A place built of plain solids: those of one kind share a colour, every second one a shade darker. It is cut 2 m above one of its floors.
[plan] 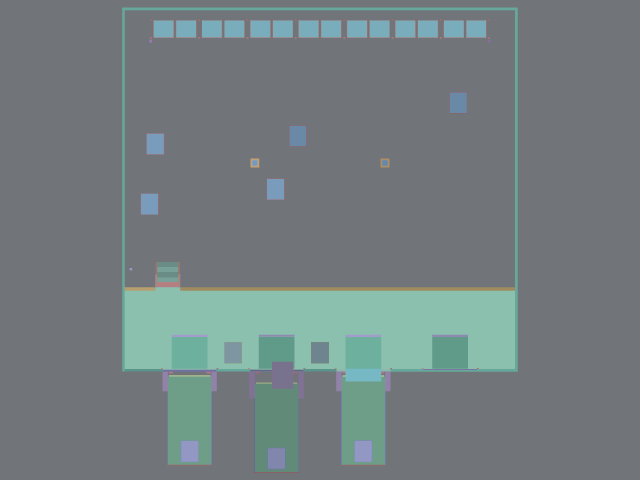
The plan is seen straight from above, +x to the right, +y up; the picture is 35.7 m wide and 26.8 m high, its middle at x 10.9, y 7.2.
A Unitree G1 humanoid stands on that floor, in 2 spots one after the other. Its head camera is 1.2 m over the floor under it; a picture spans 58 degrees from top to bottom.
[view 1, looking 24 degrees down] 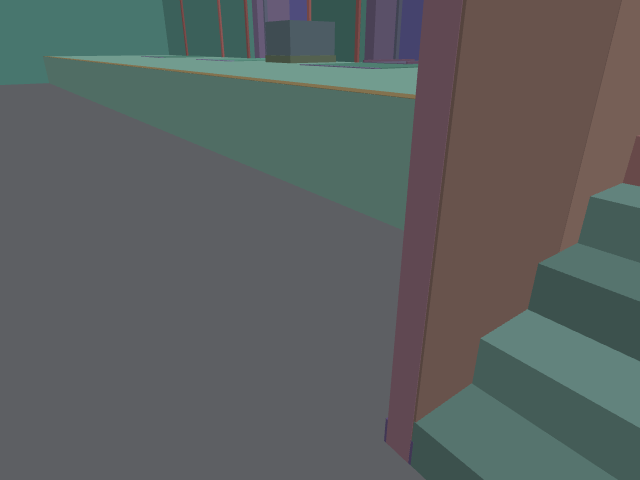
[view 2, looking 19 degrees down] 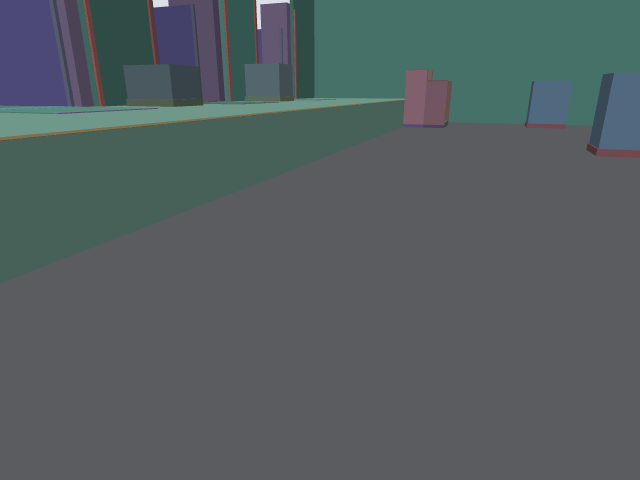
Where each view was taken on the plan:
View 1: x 2.40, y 6.77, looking -37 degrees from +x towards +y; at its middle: ground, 2.95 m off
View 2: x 18.79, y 7.47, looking -159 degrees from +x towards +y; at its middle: ground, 3.69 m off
